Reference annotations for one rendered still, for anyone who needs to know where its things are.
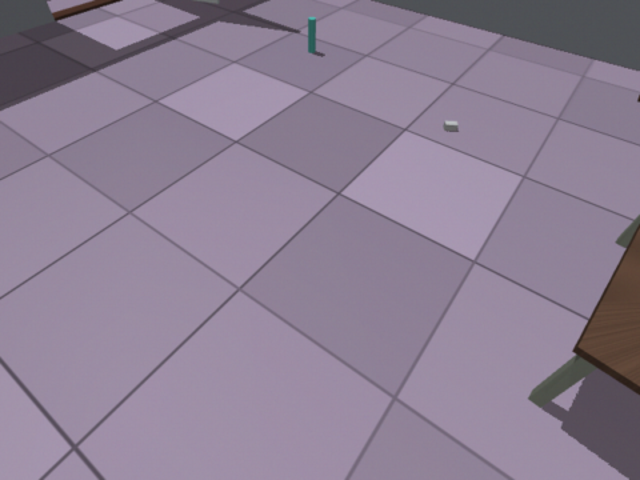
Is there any coffee table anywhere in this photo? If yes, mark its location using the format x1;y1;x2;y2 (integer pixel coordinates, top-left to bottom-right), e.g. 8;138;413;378
528;215;640;408

